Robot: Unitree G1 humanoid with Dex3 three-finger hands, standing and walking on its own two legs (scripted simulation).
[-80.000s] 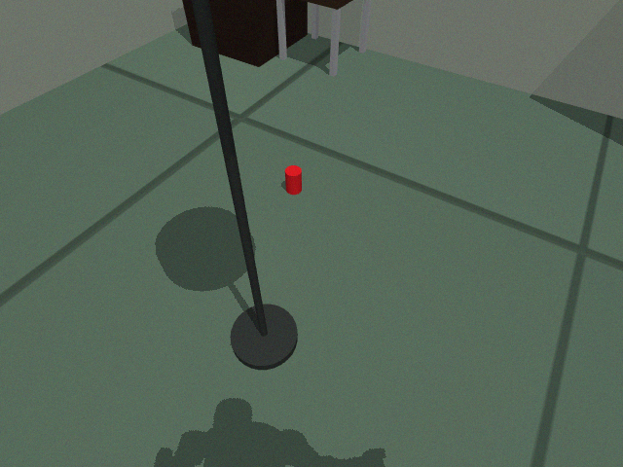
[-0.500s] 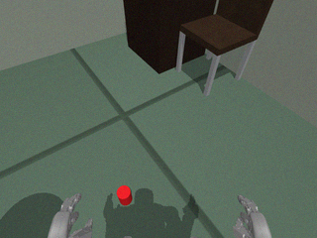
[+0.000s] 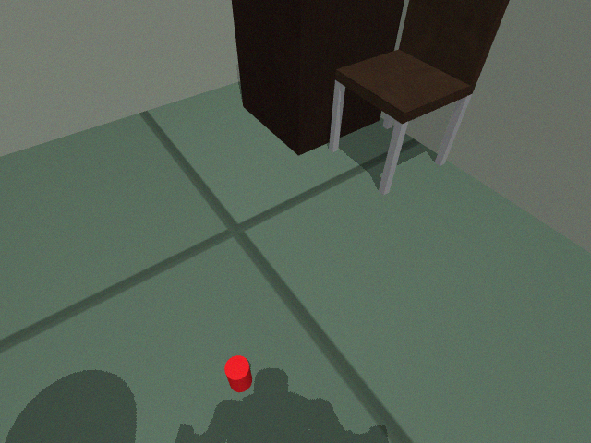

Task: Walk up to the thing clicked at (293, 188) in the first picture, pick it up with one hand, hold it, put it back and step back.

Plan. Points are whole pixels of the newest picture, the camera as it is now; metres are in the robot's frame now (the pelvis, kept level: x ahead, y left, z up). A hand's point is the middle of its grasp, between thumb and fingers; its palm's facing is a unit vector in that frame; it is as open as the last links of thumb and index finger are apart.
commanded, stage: stand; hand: left
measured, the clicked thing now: (239, 374) +0.46 +0.18 -0.71
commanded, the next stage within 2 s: step back in 1.56 s
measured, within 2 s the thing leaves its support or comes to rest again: neither
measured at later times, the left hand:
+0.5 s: hand out of the picture +0.05 +0.24 -0.15, palm faces -0.02 -0.94 -0.35, open 7.4 cm
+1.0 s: hand out of the picture +0.09 +0.23 -0.14, palm faces -0.04 -0.94 -0.35, open 7.4 cm
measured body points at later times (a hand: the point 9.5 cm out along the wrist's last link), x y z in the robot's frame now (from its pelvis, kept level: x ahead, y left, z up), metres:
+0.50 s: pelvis +0.00 -0.01 +0.01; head +0.00 -0.02 +0.46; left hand +0.05 +0.29 -0.12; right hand +0.05 -0.30 -0.13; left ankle +0.02 +0.12 -0.73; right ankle +0.03 -0.14 -0.73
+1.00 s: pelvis +0.01 -0.01 +0.01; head +0.02 -0.02 +0.46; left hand +0.09 +0.28 -0.12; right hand +0.07 -0.31 -0.13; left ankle +0.02 +0.12 -0.73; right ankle +0.03 -0.14 -0.73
